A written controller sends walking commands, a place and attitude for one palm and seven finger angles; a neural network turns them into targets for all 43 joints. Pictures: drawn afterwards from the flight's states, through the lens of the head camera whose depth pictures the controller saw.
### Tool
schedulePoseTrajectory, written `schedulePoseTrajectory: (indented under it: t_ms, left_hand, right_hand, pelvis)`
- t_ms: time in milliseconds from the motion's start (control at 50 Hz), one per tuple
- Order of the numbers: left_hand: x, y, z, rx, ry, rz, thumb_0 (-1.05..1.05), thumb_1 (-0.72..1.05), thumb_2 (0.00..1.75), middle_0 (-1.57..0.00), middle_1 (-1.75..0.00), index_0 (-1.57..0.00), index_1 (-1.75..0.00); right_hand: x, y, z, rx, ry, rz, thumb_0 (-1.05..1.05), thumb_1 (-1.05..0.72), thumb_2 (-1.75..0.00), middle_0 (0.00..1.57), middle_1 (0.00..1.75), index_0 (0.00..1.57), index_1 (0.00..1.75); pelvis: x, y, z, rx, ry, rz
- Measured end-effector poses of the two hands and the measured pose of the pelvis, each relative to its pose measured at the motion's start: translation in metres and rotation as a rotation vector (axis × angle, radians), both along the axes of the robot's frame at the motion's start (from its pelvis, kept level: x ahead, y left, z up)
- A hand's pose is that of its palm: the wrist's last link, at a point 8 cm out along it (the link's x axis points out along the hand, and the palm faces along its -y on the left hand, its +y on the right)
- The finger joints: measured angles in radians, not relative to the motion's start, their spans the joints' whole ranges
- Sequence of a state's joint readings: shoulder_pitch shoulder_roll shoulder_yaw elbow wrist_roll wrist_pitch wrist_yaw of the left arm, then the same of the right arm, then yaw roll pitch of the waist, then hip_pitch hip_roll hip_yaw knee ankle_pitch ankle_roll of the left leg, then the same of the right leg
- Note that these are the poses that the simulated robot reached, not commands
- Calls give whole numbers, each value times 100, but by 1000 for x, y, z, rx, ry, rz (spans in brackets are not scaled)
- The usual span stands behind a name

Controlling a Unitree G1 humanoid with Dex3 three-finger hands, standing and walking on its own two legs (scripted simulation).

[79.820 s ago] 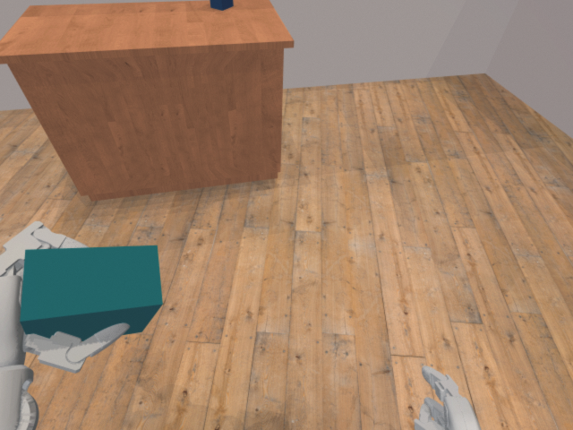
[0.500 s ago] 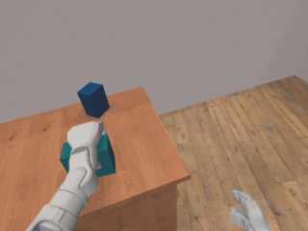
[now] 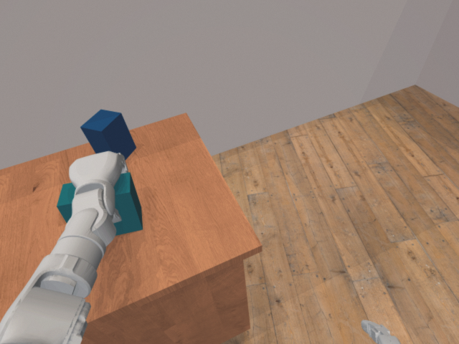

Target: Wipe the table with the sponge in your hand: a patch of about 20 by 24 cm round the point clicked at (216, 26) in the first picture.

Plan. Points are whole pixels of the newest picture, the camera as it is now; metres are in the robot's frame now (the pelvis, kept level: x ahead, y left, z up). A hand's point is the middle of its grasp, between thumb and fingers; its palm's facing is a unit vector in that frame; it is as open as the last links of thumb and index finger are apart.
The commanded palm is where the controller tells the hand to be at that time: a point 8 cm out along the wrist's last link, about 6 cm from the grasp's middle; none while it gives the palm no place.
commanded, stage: wipe forward along the middle lane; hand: left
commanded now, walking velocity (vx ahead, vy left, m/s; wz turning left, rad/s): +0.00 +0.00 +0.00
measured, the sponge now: (107, 213) +0.36 +0.28 +0.03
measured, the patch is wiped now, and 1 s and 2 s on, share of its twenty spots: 1.00 1.00 1.00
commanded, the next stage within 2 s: slide back across to the first lane in 0.50 s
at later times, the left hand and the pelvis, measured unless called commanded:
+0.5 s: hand (101, 173) +0.43 +0.30 +0.08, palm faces -0.11 -0.03 -0.99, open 10.1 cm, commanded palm +0.42 +0.31 +0.12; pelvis +0.01 +0.01 +0.00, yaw -1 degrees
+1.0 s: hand (74, 173) +0.43 +0.36 +0.08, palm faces -0.06 -0.06 -1.00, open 10.1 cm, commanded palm +0.39 +0.36 +0.13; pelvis +0.03 +0.06 +0.01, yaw -1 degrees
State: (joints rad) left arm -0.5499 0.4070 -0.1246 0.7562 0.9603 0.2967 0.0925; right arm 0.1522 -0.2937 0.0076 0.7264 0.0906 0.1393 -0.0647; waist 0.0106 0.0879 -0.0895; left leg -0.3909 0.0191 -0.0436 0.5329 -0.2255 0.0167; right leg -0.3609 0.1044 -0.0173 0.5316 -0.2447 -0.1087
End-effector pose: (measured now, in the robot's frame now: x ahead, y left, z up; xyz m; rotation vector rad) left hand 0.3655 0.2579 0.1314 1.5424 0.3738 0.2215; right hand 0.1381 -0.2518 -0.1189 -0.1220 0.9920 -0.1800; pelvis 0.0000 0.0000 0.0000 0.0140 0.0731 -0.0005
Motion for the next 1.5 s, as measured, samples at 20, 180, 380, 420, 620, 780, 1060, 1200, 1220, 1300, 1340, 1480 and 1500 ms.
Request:
schedulePoseTrajectory:
  t_ms: [20, 180, 380, 420, 620, 780, 1060, 1200, 1220, 1300, 1340, 1480, 1500]
  left_hand:
    - [3, 1, 0, 3, 2, 0, 0, -60, 107, -78, -138, -83, -135]
    - [18, 10, -1, -3, 10, 10, 0, -60, 107, -78, -138, -83, -135]
    - [38, 23, 2, 10, 17, 15, 0, -60, 108, -78, -138, -83, -136]
    - [42, 26, 2, 9, 17, 18, 0, -60, 107, -78, -139, -82, -136]
    - [58, 43, 2, -6, 27, 23, 0, -60, 107, -77, -139, -82, -136]
    - [58, 54, -1, -39, -3, -3, 0, -59, 107, -77, -139, -81, -137]
    - [40, 101, 2, -40, -35, 42, -1, -55, 105, -74, -140, -78, -139]
    - [32, 110, -1, -45, -47, 15, -1, -54, 104, -73, -140, -77, -140]
    - [30, 112, -1, -52, -51, 16, -1, -54, 104, -73, -140, -77, -140]
    - [24, 118, -1, -55, -69, 21, -1, -54, 104, -73, -140, -76, -140]
    - [20, 122, -1, -48, -70, 31, -1, -53, 104, -73, -140, -76, -140]
    - [9, 123, -1, -27, -68, 53, -1, -52, 103, -72, -140, -75, -141]
    - [7, 122, 0, -27, -69, 53, -1, -52, 103, -72, -141, -75, -141]
  right_hand:
    - [-4, -2, -1, -2, 10, -7, 2, -91, -89, 20, 30, 20, 30]
    - [-22, -12, -7, -8, 62, -49, 2, -91, -89, 20, 30, 20, 30]
    - [-20, -10, -5, -14, 69, -55, 1, -91, -89, 20, 30, 20, 30]
    - [-19, -8, -4, -14, 70, -56, 1, -91, -89, 20, 30, 20, 30]
    - [-22, 2, 1, -30, 94, -66, 1, -91, -89, 20, 30, 20, 30]
    - [-23, 19, 2, -27, 113, -85, 1, -91, -89, 20, 30, 20, 30]
    - [28, 67, 21, -14, 21, -15, 1, -91, -89, 20, 30, 20, 30]
    - [60, 90, 30, -11, -34, 44, 1, -91, -89, 20, 30, 20, 30]
    - [64, 93, 31, -9, -40, 52, 1, -91, -89, 20, 30, 20, 30]
    - [75, 103, 33, -2, -54, 81, 1, -91, -89, 20, 30, 20, 30]
    - [79, 107, 34, 2, -57, 95, 1, -91, -89, 20, 30, 20, 30]
    - [84, 113, 32, 15, -55, 127, 1, -91, -89, 20, 30, 20, 30]
    - [84, 113, 31, 18, -56, 129, 1, -91, -89, 20, 30, 20, 30]
  pelvis:
    - [0, 0, 0, 0, 4, -1]
    - [5, -1, -1, -2, 33, -10]
    - [8, 3, -2, -8, 63, -8]
    - [9, 5, -2, -10, 70, -10]
    - [14, 18, -1, -21, 91, -10]
    - [22, 36, 2, -27, 79, -22]
    - [34, 69, 7, -38, 37, -8]
    - [39, 82, 7, -43, 27, 4]
    - [40, 83, 7, -43, 26, 4]
    - [42, 87, 7, -45, 23, 6]
    - [43, 88, 7, -45, 21, 9]
    - [42, 88, 8, -47, 15, 23]
    - [42, 88, 8, -47, 15, 23]
